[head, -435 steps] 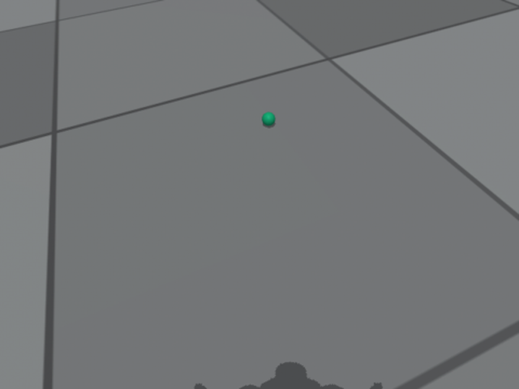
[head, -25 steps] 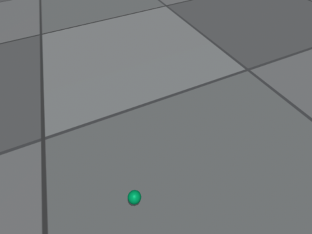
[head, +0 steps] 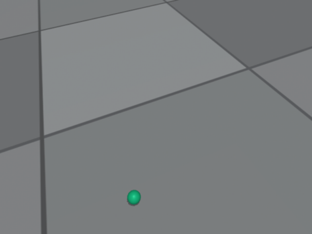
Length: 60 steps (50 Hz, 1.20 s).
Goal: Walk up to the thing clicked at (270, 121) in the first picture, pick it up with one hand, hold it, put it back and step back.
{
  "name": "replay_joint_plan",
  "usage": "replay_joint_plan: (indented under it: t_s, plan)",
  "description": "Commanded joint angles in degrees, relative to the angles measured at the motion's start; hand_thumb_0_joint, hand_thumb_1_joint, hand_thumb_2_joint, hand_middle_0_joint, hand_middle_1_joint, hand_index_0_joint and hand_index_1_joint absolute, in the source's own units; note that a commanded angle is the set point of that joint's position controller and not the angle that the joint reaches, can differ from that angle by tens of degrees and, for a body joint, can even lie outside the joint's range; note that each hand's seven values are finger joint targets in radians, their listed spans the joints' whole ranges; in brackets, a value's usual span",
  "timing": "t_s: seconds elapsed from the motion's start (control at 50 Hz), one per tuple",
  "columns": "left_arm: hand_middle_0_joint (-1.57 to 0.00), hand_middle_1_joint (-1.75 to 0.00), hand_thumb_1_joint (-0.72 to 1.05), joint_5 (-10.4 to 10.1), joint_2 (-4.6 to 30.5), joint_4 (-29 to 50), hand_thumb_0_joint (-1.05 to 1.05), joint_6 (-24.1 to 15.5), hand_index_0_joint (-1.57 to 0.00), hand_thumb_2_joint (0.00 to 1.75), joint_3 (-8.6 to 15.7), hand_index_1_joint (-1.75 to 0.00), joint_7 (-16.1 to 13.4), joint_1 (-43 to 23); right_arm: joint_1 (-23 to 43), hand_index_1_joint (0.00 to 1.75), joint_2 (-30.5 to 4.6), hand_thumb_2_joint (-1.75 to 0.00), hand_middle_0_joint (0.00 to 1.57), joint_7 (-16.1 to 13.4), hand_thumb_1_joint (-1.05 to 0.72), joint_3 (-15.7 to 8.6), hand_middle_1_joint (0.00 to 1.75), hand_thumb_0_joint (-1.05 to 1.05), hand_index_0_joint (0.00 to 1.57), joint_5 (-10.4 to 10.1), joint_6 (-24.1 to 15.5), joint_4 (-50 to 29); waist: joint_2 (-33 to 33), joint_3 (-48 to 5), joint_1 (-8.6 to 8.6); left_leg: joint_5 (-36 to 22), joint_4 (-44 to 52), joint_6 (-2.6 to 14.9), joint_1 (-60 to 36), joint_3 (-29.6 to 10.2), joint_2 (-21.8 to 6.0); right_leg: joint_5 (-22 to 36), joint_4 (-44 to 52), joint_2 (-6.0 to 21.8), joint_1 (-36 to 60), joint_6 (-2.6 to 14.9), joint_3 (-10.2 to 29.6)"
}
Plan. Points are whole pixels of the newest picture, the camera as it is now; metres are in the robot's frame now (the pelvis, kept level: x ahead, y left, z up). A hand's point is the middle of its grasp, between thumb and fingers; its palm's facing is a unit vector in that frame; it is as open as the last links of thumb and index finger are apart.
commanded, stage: stand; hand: left
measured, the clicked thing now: (134, 197) +0.42 +0.22 -0.74
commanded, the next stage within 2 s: walk up in 0.76 s
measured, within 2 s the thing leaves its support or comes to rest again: neither
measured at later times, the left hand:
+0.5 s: hand out of the picture +0.08 +0.25 -0.16, palm faces -0.02 -0.94 -0.34, open 7.3 cm
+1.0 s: hand out of the picture +0.06 +0.28 -0.17, palm faces -0.02 -0.93 -0.37, open 7.3 cm
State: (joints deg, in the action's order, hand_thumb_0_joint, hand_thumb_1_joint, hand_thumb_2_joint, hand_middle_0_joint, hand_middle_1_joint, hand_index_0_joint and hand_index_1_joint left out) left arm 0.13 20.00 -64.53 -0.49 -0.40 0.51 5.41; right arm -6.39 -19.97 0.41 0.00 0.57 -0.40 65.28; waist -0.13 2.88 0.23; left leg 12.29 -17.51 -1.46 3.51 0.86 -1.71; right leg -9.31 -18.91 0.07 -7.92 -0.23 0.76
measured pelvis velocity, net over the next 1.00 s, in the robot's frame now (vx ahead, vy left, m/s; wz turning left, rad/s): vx -0.05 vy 0.01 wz -0.01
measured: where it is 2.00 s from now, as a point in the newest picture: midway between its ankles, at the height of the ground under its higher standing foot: outside the picture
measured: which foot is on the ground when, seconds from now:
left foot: down 0.00-1.00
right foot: down 0.00-1.00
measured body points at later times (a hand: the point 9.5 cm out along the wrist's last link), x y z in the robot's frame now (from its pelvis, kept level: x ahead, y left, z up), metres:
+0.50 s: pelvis +0.00 +0.00 +0.00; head +0.01 +0.00 +0.45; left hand +0.08 +0.30 -0.13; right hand +0.08 -0.30 -0.13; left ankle -0.03 +0.13 -0.75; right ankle +0.01 -0.12 -0.75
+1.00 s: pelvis -0.05 +0.01 -0.01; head +0.01 +0.02 +0.43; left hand +0.06 +0.33 -0.14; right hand +0.04 -0.31 -0.14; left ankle -0.06 +0.13 -0.73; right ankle +0.01 -0.12 -0.75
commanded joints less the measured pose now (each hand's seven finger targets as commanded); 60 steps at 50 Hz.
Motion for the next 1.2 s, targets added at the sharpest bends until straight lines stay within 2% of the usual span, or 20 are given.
replay_joint_plan:
  t_s: [0.0,0.42,0.64,0.72,0.74,0.8,0.84,0.88,0.92,0.94,0.98,1.0,1.02,1.04,1.06,1.08,1.1,1.12,1.14,1.18]
  plan:
    - [-0.2,-0.3,0.9,0.2,12.05,3.0,0.0,-1.32,-0.2,0.9,2.16,-0.3,-1.01,-1.51,1.78,0.3,-12.46,-0.9,0.2,-0.83,-0.9,-2.41,0.3,0.0,0.2,-0.12,-1.2,-3.34,-0.39,-4.73,0.01,-11.5,2.42,1.92,0.25,-4.23,-6.47,13.52,1.49,6.87,2.58,1.55,5.46]
    - [-0.2,-0.3,0.9,0.27,12.41,3.3,0.0,-1.32,-0.2,0.9,2.42,-0.3,-1.2,-1.9,1.95,0.3,-12.12,-0.9,0.2,-0.96,-0.9,-2.5,0.3,0.0,0.2,-0.02,-1.23,-3.88,0.03,-5.08,0.05,-11.6,2.9,1.88,-0.1,-4.13,-6.57,13.13,1.49,7.02,2.87,1.59,5.17]
    - [-0.2,-0.3,0.9,0.17,12.66,3.19,0.0,-1.38,-0.2,0.9,2.3,-0.3,-1.13,-1.12,1.56,0.3,-12.11,-0.9,0.2,-0.79,-0.9,-2.53,0.3,0.0,0.2,-0.08,-1.08,-3.71,-0.04,-4.02,0.03,-8.35,3.19,1.98,0.33,-4.21,-6.21,10.48,2.48,6.98,2.07,1.69,5.67]
    - [-0.2,-0.3,0.9,0.29,12.3,3.18,0.0,-1.4,-0.2,0.9,2.28,-0.3,-1.15,-0.65,1.78,0.3,-12.35,-0.9,0.2,-0.8,-0.9,-2.6,0.3,0.0,0.2,-0.12,-1.09,-3.81,-0.53,-4.17,-0.25,-9.3,3.04,2.22,0.28,-4.13,-6.27,12.21,2.49,7.0,2.3,1.57,5.61]
    - [-0.2,-0.3,0.9,-0.42,15.41,4.49,0.0,-0.61,-0.2,0.9,5.09,-0.3,-1.54,-1.37,3.32,0.3,-14.27,-0.9,0.2,-0.97,-0.9,-3.58,0.3,0.0,0.2,-0.26,0.04,-4.28,0.78,3.01,-0.95,-17.8,-2.55,3.22,4.55,-4.55,-5.37,22.62,-2.13,6.37,-2.14,1.71,6.0]
    - [-0.2,-0.3,0.9,-0.72,15.1,6.27,0.0,0.16,-0.2,0.9,5.63,-0.3,-1.97,-0.11,1.36,0.3,-13.34,-0.9,0.2,-1.22,-0.9,-4.01,0.3,0.0,0.2,-1.11,0.77,-5.82,1.44,-2.53,-0.52,-19.9,-8.28,3.51,3.21,-2.89,-4.53,27.13,-4.51,7.26,-0.41,4.27,5.52]
    - [-0.2,-0.3,0.9,-0.48,15.31,8.07,0.0,0.56,-0.2,0.9,5.91,-0.3,-1.89,-0.79,0.65,0.3,-12.99,-0.9,0.2,-1.13,-0.9,-4.36,0.3,0.0,0.2,-1.17,1.33,-7.15,3.61,-7.1,-0.09,-15.01,-13.93,3.61,2.63,-1.62,-2.5,27.74,-4.16,9.72,-0.59,6.84,8.3]
    - [-0.2,-0.3,0.9,-0.01,16.84,9.95,0.0,1.1,-0.2,0.9,6.34,-0.3,-1.94,-2.54,-0.57,0.3,-12.4,-0.9,0.2,-1.13,-0.9,-4.59,0.3,0.0,0.2,-0.94,2.02,-8.04,6.25,-8.05,-0.05,-5.36,-19.93,3.12,4.54,-0.82,0.89,26.21,-3.09,13.96,-2.53,10.42,13.04]
    - [-0.2,-0.3,0.9,0.78,17.5,12.14,0.0,1.56,-0.2,0.9,6.58,-0.3,-2.13,-5.03,-3.1,0.3,-12.05,-0.9,0.2,-1.0,-0.9,-5.27,0.3,0.0,0.2,-0.32,2.89,-8.57,10.33,-6.81,0.3,15.59,-29.09,3.51,6.8,-1.18,3.7,22.56,-2.02,18.57,-7.09,14.3,16.77]
    - [-0.2,-0.3,0.9,1.38,17.68,13.25,0.0,1.72,-0.2,0.9,6.72,-0.3,-2.03,-5.97,-5.13,0.3,-12.03,-0.9,0.2,-0.87,-0.9,-5.49,0.3,0.0,0.2,-0.1,3.2,-8.97,11.46,-6.45,0.87,19.48,-31.9,3.9,6.93,-3.11,3.04,19.83,-2.05,19.71,-9.66,14.93,17.31]
    - [-0.2,-0.3,0.9,1.54,16.71,14.89,0.0,2.1,-0.2,0.9,6.59,-0.3,-1.9,-8.01,-6.75,0.3,-12.38,-0.9,0.2,-0.56,-0.9,-5.92,0.3,0.0,0.2,-0.46,3.11,-9.58,11.17,-6.71,2.13,17.71,-29.36,4.86,6.49,-4.6,2.04,16.79,-5.7,17.34,-11.5,13.11,14.03]
    - [-0.2,-0.3,0.9,1.58,16.35,15.79,0.0,2.25,-0.2,0.9,6.34,-0.3,-2.01,-9.54,-8.4,0.3,-12.41,-0.9,0.2,-0.6,-0.9,-6.1,0.3,0.0,0.2,-0.45,2.82,-9.74,11.23,-7.32,3.33,12.22,-24.2,5.03,6.26,-4.94,0.98,17.1,-9.66,15.49,-10.86,10.71,12.45]
    - [-0.2,-0.3,0.9,1.27,14.81,16.01,0.0,2.66,-0.2,0.9,5.89,-0.3,-1.96,-8.86,-7.78,0.3,-13.12,-0.9,0.2,-0.85,-0.9,-6.27,0.3,0.0,0.2,-0.22,2.25,-10.09,6.05,-7.04,3.28,-0.43,-13.76,5.21,7.17,-5.52,-1.22,13.36,-14.97,10.67,-9.68,7.84,9.15]
    - [-0.2,-0.3,0.9,0.67,12.21,17.01,0.0,2.95,-0.2,0.9,5.37,-0.3,-1.99,-8.11,-6.02,0.3,-16.67,-0.9,0.2,-1.02,-0.9,-6.96,0.3,0.0,0.2,0.73,1.82,-11.03,-6.26,-6.24,2.76,-16.25,-4.9,7.07,7.79,-15.12,-8.67,4.22,-25.13,1.64,-12.52,3.66,4.98]
    - [-0.2,-0.3,0.9,0.68,10.44,17.72,0.0,3.14,-0.2,0.9,5.33,-0.3,-2.39,-7.41,-4.95,0.3,-19.93,-0.9,0.2,-1.16,-0.9,-7.71,0.3,0.0,0.2,1.28,1.39,-11.86,-13.9,-4.97,1.99,-29.75,-2.18,9.93,2.33,-24.32,-15.05,-19.78,-33.54,-6.76,-21.51,1.97,3.73]
    - [-0.2,-0.3,0.9,1.03,11.32,16.64,0.0,3.9,-0.2,0.9,5.69,-0.3,-2.8,-3.9,-4.19,0.3,-19.34,-0.9,0.2,-1.47,-0.9,-7.75,0.3,0.0,0.2,2.19,1.17,-12.86,-7.67,-5.49,0.26,-33.88,-4.75,11.96,3.26,-22.63,-16.84,-24.81,-40.38,-5.99,-21.0,1.6,9.04]
    - [-0.2,-0.3,0.9,1.01,11.08,16.87,0.0,4.09,-0.2,0.9,5.71,-0.3,-2.78,-1.11,-2.84,0.3,-19.26,-0.9,0.2,-1.57,-0.9,-7.41,0.3,0.0,0.2,1.79,1.08,-14.17,-7.2,-5.71,-0.21,-37.79,-5.65,15.49,5.07,-21.73,-18.88,-26.68,-45.22,-6.2,-19.96,1.48,8.98]
    - [-0.2,-0.3,0.9,1.26,11.47,16.71,0.0,4.24,-0.2,0.9,5.99,-0.3,-2.91,-2.93,-2.31,0.3,-20.25,-0.9,0.2,-1.77,-0.9,-7.73,0.3,0.0,0.2,1.78,1.14,-14.98,-8.53,-5.26,1.08,-34.15,-4.44,15.65,8.84,-24.36,-19.67,-26.99,-48.21,-7.01,-18.82,1.48,10.97]
    - [-0.2,-0.3,0.9,1.26,12.25,16.32,0.0,4.4,-0.2,0.9,6.54,-0.3,-2.94,-3.77,-0.25,0.3,-19.54,-0.9,0.2,-2.17,-0.9,-7.81,0.3,0.0,0.2,1.65,1.02,-15.49,-9.93,-3.36,0.5,-30.21,-4.05,16.23,10.8,-23.06,-19.19,-24.63,-51.44,-6.23,-18.42,1.28,12.0]
    - [-0.2,-0.3,0.9,0.6,13.32,15.42,0.0,4.63,-0.2,0.9,6.79,-0.3,-2.5,0.45,4.03,0.3,-17.49,-0.9,0.2,-2.77,-0.9,-7.14,0.3,0.0,0.2,2.01,0.68,-17.35,-9.08,-1.9,-2.41,-29.54,-7.03,14.8,7.97,-15.98,-14.6,-19.83,-54.71,-6.34,-21.2,0.48,11.71]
